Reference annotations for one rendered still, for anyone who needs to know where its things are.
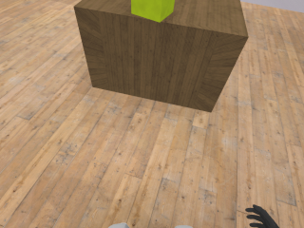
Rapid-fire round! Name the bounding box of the carton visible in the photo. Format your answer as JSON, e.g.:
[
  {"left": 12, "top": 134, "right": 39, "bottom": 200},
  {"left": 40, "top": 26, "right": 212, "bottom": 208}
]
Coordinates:
[{"left": 131, "top": 0, "right": 175, "bottom": 22}]

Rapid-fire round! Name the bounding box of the right robot hand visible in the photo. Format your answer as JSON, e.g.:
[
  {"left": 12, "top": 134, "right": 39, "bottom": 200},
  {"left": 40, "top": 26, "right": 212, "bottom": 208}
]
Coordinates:
[{"left": 245, "top": 204, "right": 279, "bottom": 228}]

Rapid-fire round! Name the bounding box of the pedestal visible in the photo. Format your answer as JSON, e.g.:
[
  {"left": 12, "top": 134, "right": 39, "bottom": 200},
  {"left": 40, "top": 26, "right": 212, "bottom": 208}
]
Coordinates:
[{"left": 73, "top": 0, "right": 249, "bottom": 113}]

